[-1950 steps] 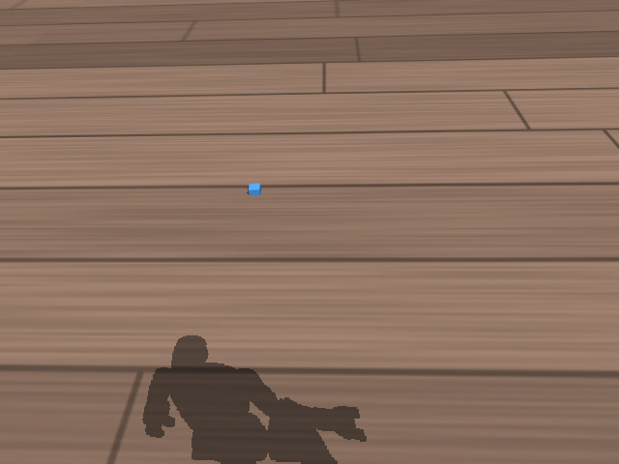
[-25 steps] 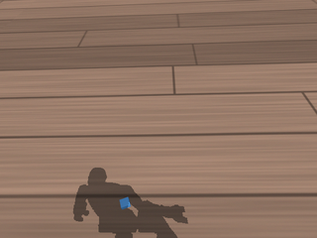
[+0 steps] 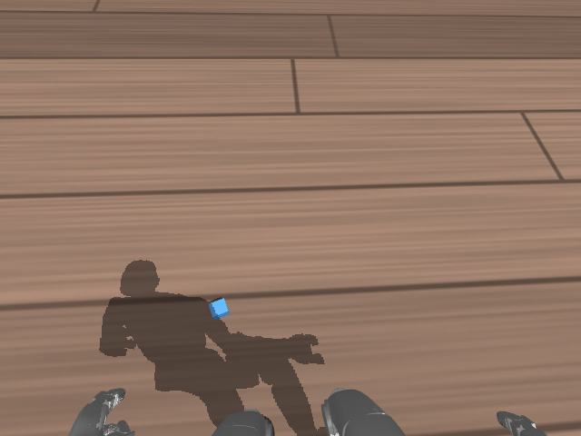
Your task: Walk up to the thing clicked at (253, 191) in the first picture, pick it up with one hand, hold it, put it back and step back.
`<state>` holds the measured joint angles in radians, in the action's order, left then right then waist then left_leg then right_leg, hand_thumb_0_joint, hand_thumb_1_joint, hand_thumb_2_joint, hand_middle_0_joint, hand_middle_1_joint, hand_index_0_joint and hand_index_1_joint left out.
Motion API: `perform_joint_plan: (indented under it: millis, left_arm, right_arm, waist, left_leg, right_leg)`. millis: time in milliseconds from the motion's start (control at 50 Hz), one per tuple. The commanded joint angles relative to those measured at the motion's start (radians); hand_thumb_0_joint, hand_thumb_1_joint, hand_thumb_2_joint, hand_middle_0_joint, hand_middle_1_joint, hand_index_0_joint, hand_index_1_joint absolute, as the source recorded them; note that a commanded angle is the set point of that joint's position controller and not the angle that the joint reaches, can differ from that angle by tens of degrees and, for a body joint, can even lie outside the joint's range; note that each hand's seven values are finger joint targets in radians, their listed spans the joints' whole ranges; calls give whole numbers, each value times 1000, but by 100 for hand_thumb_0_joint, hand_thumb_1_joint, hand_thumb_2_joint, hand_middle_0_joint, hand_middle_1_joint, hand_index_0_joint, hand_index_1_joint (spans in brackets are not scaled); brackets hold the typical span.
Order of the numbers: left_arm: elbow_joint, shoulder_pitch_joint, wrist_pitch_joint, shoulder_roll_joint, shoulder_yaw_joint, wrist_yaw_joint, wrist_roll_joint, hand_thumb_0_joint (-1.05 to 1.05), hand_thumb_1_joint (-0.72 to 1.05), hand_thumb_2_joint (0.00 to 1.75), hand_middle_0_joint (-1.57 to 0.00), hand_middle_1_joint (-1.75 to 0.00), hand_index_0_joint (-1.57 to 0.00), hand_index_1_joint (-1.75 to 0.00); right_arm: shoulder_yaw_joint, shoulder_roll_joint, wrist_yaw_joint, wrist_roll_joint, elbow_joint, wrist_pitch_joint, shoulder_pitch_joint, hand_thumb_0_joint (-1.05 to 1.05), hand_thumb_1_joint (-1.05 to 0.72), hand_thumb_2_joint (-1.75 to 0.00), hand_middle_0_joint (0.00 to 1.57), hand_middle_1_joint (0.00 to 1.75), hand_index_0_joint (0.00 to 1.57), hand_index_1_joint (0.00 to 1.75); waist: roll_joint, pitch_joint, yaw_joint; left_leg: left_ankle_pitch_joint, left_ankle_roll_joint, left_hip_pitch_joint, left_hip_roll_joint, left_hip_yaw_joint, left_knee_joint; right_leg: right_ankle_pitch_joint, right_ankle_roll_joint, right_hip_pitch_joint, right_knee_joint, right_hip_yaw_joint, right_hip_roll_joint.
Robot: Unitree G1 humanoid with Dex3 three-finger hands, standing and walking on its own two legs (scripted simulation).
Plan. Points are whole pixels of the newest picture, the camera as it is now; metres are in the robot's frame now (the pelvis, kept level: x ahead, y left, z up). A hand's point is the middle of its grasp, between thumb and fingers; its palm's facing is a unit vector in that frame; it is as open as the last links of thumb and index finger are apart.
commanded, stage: step back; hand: left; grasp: from above
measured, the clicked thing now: (219, 309) +0.49 +0.24 -0.75
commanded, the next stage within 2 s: none
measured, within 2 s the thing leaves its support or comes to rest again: neither
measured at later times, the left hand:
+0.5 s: hand out of the picture -0.01 +0.23 -0.14, palm faces +0.02 -0.92 -0.40, open 7.4 cm
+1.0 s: hand out of the picture -0.22 +0.23 -0.16, palm faces -0.02 -0.92 -0.40, open 7.4 cm
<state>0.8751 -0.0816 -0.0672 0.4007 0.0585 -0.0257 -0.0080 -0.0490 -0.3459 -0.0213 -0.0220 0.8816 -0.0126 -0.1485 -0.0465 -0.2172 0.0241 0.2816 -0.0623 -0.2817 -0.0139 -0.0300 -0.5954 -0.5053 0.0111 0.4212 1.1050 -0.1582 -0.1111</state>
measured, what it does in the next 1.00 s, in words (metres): walks backwards: right foot, then left foot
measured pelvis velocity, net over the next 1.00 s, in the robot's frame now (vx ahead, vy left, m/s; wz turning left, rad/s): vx -0.31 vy -0.05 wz -0.05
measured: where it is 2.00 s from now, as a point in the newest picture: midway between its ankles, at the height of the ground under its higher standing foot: outside the picture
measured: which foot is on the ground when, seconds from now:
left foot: down 0.00-0.24, up 0.26-0.54, down 0.56-1.00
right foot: up 0.00-0.20, down 0.22-0.58, up 0.60-0.96, down 0.98-1.00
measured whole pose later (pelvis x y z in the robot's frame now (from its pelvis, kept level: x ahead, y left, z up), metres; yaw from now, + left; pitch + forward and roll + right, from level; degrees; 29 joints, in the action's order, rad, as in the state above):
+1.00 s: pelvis -0.31 -0.05 -0.02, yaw -3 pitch -3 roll -1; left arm 0.85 -0.20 -0.05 0.40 0.09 0.00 -0.02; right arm -0.04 -0.40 -0.01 -0.03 0.79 -0.03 -0.09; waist 0.01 -0.17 -0.03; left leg 0.19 0.01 -0.45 0.08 -0.02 -0.69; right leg -0.42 0.00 0.22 0.67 -0.05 -0.03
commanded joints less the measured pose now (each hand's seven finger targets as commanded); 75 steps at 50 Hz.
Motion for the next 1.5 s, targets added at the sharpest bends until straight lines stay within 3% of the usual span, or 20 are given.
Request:
perform_joint_plan:
  millis: [0,160,240,300,440,520,580,660,820,940,980,1000,1020,1080,1200,1260,1300,1320,1380,1480]
  left_arm:
    - [-101,-23,25,168,57,-4,-9,0,90,90,-20,-30,-20,-30]
    - [-48,-190,36,152,75,20,-18,0,90,90,-20,-30,-20,-30]
    - [-136,-61,53,312,109,21,-33,0,90,90,-20,-30,-20,-30]
    - [-159,57,50,215,86,6,-22,0,90,90,-20,-30,-20,-30]
    - [-180,-59,41,201,82,-3,-34,0,90,90,-20,-30,-20,-30]
    - [-199,-22,23,219,72,8,-13,0,90,90,-20,-30,-20,-30]
    - [-219,40,22,190,78,-7,-14,0,90,90,-20,-30,-20,-30]
    - [-147,-71,15,169,78,-9,4,0,90,90,-20,-30,-20,-30]
    - [-147,-79,23,157,75,4,-12,0,90,90,-20,-30,-20,-30]
    - [-48,-276,36,154,81,24,-16,0,90,90,-20,-30,-20,-30]
    - [-74,-250,47,266,112,24,-40,0,90,90,-20,-30,-20,-30]
    - [-124,-152,43,372,129,22,-43,0,90,90,-20,-30,-20,-30]
    - [-149,-88,50,354,121,16,-36,0,90,90,-20,-30,-20,-30]
    - [-170,48,50,234,92,0,-39,0,90,90,-20,-30,-20,-30]
    - [-166,-74,35,233,87,-11,-38,0,90,90,-20,-30,-20,-30]
    - [-174,-61,14,210,65,-2,-18,0,90,90,-20,-30,-20,-30]
    - [-203,-40,17,166,50,-2,-2,0,90,90,-20,-30,-20,-30]
    - [-196,25,16,202,72,-13,-15,0,90,90,-20,-30,-20,-30]
    - [-133,-57,4,179,71,-2,8,0,90,90,-20,-30,-20,-30]
    - [-115,-76,29,161,61,17,-14,0,90,90,-20,-30,-20,-30]
  right_arm:
    - [-78,-286,-24,0,-81,17,-59,0,-90,-90,20,30,20,30]
    - [-71,-311,-6,6,-115,1,48,0,-90,-90,20,30,20,30]
    - [-60,-249,-16,14,-102,-15,48,0,-90,-90,20,30,20,30]
    - [-47,-240,-14,34,-48,-12,-66,0,-90,-90,20,30,20,30]
    - [-42,-235,-8,14,-81,-2,-49,0,-90,-90,20,30,20,30]
    - [-50,-220,0,2,-33,9,-192,0,-90,-90,20,30,20,30]
    - [-98,-429,9,-17,-88,14,-90,0,-90,-90,20,30,20,30]
    - [-62,-295,-16,-12,-106,25,30,0,-90,-90,20,30,20,30]
    - [-79,-290,-21,-8,-119,14,-50,0,-90,-90,20,30,20,30]
    - [-78,-317,-4,-4,-152,-17,57,0,-90,-90,20,30,20,30]
    - [-47,-205,-1,11,-168,-23,27,0,-90,-90,20,30,20,30]
    - [-60,-222,-21,10,-177,-25,79,0,-90,-90,20,30,20,30]
    - [-71,-264,-23,10,-164,-26,75,0,-90,-90,20,30,20,30]
    - [-59,-246,-15,25,-102,-16,-45,0,-90,-90,20,30,20,30]
    - [-43,-213,-10,3,-115,1,-32,0,-90,-90,20,30,20,30]
    - [-58,-221,-9,-4,-59,10,-134,0,-90,-90,20,30,20,30]
    - [-93,-412,1,-6,-90,6,-59,0,-90,-90,20,30,20,30]
    - [-102,-437,0,-17,-104,11,-45,0,-90,-90,20,30,20,30]
    - [-61,-316,-18,-20,-104,17,31,0,-90,-90,20,30,20,30]
    - [-67,-288,-12,-22,-102,10,-16,0,-90,-90,20,30,20,30]
  waist:
    - [167,278,28]
    - [179,285,-59]
    - [-180,149,-59]
    - [-98,130,14]
    - [-132,225,-72]
    - [-107,286,3]
    - [296,229,44]
    - [150,207,-59]
    - [195,249,19]
    - [231,319,-71]
    - [-117,236,-57]
    - [-244,191,-101]
    - [-179,134,-71]
    - [-101,142,13]
    - [-166,222,-70]
    - [-83,278,-34]
    - [295,265,-32]
    - [293,237,17]
    - [141,232,-62]
    - [215,242,-13]
  left_leg:
    - [-696,-187,335,301,298,86]
    - [-271,-96,0,263,233,86]
    - [344,68,-154,-72,167,-548]
    - [183,74,-163,-115,186,-621]
    - [260,83,-153,-42,91,-251]
    - [-22,41,79,-16,26,153]
    - [-348,-228,15,431,608,279]
    - [-588,-129,71,259,273,153]
    - [-482,-204,214,288,261,122]
    - [-178,-89,2,233,204,72]
    - [194,39,-329,-8,118,-216]
    - [347,70,-256,-78,150,-466]
    - [305,77,-213,-49,226,-596]
    - [164,78,-170,-103,180,-659]
    - [234,75,-160,-18,71,-170]
    - [-84,45,54,-8,42,202]
    - [-308,-168,67,371,527,245]
    - [-330,-273,-68,448,640,279]
    - [-479,-176,-46,283,311,160]
    - [-126,-159,81,247,284,168]
  right_leg:
    - [-29,7,80,-118,13,46]
    - [206,-64,-263,-551,135,89]
    - [359,-340,-7,-822,-419,513]
    - [483,-214,-46,-742,-97,326]
    - [574,-233,-320,-649,-86,365]
    - [528,-155,-227,-549,-32,328]
    - [-157,-14,57,-63,43,36]
    - [-3,-37,100,199,-62,-11]
    - [-25,29,59,-74,37,44]
    - [199,-42,-278,-628,167,86]
    - [130,-125,-303,-743,-262,335]
    - [166,-305,-23,-835,-430,535]
    - [156,-319,95,-846,-422,541]
    - [405,-205,25,-688,-55,336]
    - [623,-200,-298,-571,-62,370]
    - [568,-130,-236,-425,4,309]
    - [-28,-24,44,-180,189,66]
    - [-156,-15,5,32,55,83]
    - [-32,-37,10,212,-20,33]
    - [-30,-4,-4,-170,76,80]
